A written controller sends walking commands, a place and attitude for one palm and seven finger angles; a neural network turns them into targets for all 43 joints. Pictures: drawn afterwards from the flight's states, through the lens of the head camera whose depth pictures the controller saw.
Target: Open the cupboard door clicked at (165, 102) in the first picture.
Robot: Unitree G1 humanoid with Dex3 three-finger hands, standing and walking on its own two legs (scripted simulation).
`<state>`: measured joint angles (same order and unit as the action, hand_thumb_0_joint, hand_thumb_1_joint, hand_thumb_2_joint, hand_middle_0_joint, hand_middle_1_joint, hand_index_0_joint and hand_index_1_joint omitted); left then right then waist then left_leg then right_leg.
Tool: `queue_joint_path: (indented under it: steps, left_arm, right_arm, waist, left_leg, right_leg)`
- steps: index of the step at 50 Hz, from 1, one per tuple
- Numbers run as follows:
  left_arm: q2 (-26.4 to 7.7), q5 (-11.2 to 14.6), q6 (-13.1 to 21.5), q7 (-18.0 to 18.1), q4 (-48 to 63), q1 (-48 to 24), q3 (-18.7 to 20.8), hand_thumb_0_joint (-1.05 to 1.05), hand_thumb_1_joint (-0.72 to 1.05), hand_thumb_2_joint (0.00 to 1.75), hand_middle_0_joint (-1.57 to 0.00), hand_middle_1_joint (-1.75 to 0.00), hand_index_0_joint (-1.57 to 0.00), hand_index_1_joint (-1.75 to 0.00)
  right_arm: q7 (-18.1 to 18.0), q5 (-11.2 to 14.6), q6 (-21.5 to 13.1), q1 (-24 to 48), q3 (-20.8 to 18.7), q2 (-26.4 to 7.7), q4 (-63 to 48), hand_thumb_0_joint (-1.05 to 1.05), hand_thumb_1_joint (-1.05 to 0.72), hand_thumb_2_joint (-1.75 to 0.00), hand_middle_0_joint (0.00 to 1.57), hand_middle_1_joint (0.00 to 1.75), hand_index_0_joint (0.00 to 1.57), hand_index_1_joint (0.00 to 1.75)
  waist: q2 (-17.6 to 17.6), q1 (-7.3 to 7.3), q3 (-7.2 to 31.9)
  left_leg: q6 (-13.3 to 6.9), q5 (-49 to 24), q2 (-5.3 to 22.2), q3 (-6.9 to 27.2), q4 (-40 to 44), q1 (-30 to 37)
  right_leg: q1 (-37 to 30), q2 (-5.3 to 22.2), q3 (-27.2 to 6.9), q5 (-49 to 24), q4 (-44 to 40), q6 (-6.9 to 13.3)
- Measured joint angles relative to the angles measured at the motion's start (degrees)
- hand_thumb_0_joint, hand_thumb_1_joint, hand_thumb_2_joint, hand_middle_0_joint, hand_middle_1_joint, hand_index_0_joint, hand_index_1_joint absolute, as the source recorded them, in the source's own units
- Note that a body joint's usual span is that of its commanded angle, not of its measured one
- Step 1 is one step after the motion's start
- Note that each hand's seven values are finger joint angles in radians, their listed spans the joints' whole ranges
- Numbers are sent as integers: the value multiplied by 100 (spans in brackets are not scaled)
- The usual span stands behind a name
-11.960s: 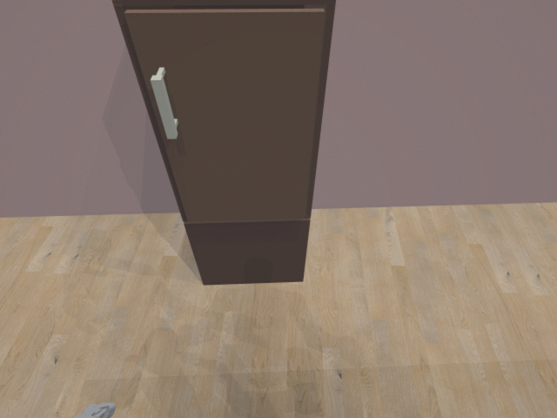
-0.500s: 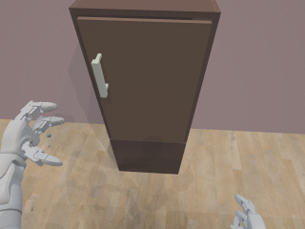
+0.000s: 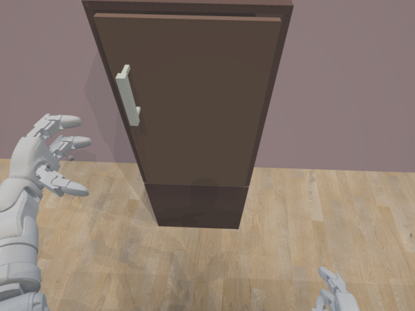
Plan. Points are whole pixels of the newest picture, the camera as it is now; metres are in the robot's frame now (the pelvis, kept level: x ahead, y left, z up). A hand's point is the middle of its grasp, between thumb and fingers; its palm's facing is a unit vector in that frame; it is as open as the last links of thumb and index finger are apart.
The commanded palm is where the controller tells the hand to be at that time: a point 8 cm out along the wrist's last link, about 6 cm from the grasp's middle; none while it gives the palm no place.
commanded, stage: move the hooked fingers beside the handle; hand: left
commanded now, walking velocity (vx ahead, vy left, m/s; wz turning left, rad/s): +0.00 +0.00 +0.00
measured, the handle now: (130, 96) +0.56 +0.22 +0.10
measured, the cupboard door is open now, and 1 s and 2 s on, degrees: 0 0 0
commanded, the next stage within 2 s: none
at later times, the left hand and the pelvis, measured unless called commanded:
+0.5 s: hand (80, 135) +0.41 +0.28 +0.12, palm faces +0.02 -1.00 +0.00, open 14.0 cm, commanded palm +0.38 +0.33 +0.11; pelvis +0.00 +0.01 +0.00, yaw -1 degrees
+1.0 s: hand (90, 118) +0.47 +0.29 +0.10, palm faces +0.01 -1.00 +0.02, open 14.0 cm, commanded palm +0.45 +0.33 +0.11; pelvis +0.01 +0.02 -0.01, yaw -2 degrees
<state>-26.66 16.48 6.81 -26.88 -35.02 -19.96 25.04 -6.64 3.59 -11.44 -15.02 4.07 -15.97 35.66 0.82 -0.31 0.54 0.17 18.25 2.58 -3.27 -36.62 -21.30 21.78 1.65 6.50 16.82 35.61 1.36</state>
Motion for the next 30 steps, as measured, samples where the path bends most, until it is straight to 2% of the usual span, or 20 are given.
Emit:
queue_joint_path:
  steps: [5, 12, 17, 21, 25, 30]
  left_arm:
    - [-174, -50, 13, -45, -319, -120, 146, -1, -50, 30, -30, -120, -30, -120]
    - [-111, 8, 215, -46, -372, -175, 139, -1, -50, 30, -30, -120, -30, -120]
    - [-187, -151, 195, 7, -854, -613, 49, -1, -50, 30, -30, -120, -30, -120]
    - [-244, -293, 313, 77, -1081, -920, 34, -1, -50, 30, -30, -120, -30, -120]
    - [-318, -286, 490, 59, -1385, -1242, 76, -1, -50, 30, -30, -120, -30, -120]
    - [-508, -373, 468, 4, -1970, -1663, 53, -1, -50, 30, -30, -120, -30, -120]
  right_arm:
    - [74, -9, 95, -200, -69, -60, -75, 1, -90, -90, 21, 30, 20, 30]
    - [125, 0, 215, -451, -148, -114, -25, 1, -90, -90, 20, 30, 20, 30]
    - [118, -10, 281, -419, -119, -93, 24, 1, -90, -90, 20, 30, 20, 30]
    - [122, -50, 314, -380, -109, -78, 1, 1, -90, -90, 21, 30, 20, 30]
    - [138, -67, 367, -381, -84, -54, 19, 1, -90, -90, 21, 30, 20, 30]
    - [179, -72, 480, -442, -61, -56, 2, 1, -90, -90, 21, 30, 20, 30]
  waist:
    - [11, -102, 70]
    - [14, -82, 133]
    - [-34, -128, 92]
    - [-41, -182, 54]
    - [-58, -233, 102]
    - [-73, -314, 179]
  left_leg:
    - [-16, 42, 20, -78, -44, -100]
    - [-53, 85, 1, -112, -82, -173]
    - [-73, 84, -22, -65, -162, -331]
    - [-87, 89, -16, -61, -224, -462]
    - [-102, 116, -10, -81, -272, -561]
    - [-121, 155, -15, -97, -345, -716]
  right_leg:
    - [136, -18, -81, 6, 43, -13]
    - [214, 1, -120, 26, 72, -53]
    - [333, 29, -77, 25, 117, -64]
    - [442, 24, -75, 0, 129, -73]
    - [541, 21, -99, 2, 155, -88]
    - [698, 30, -119, 27, 218, -108]
